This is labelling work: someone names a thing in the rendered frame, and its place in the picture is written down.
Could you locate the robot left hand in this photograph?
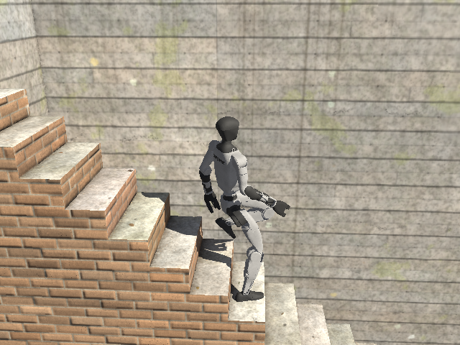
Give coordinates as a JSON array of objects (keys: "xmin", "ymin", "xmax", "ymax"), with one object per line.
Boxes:
[{"xmin": 204, "ymin": 192, "xmax": 221, "ymax": 213}]

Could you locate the robot right upper arm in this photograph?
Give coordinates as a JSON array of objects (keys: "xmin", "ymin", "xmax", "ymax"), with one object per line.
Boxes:
[{"xmin": 231, "ymin": 152, "xmax": 250, "ymax": 196}]

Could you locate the left robot forearm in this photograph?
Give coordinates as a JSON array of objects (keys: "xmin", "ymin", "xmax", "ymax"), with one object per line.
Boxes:
[{"xmin": 199, "ymin": 171, "xmax": 213, "ymax": 195}]

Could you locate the left robot shin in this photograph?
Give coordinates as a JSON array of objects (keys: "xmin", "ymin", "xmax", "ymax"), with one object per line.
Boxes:
[{"xmin": 225, "ymin": 208, "xmax": 270, "ymax": 226}]

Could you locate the robot torso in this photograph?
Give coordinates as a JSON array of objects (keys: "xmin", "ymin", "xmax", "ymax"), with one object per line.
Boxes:
[{"xmin": 213, "ymin": 140, "xmax": 241, "ymax": 217}]

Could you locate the robot left upper arm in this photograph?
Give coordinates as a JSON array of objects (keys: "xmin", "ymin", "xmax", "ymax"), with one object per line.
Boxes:
[{"xmin": 199, "ymin": 140, "xmax": 221, "ymax": 175}]

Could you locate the robot right hand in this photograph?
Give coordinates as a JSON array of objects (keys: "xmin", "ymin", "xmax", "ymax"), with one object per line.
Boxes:
[{"xmin": 273, "ymin": 201, "xmax": 290, "ymax": 217}]

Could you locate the right robot forearm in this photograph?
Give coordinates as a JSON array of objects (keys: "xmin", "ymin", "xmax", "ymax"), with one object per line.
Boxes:
[{"xmin": 244, "ymin": 186, "xmax": 276, "ymax": 208}]

